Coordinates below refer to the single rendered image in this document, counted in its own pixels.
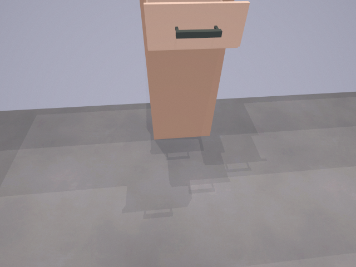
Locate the handle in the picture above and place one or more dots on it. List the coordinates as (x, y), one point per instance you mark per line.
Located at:
(198, 33)

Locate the cabinet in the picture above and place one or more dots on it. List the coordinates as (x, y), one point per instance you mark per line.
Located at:
(183, 86)

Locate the drawer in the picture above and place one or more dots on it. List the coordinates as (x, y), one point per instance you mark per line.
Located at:
(162, 16)

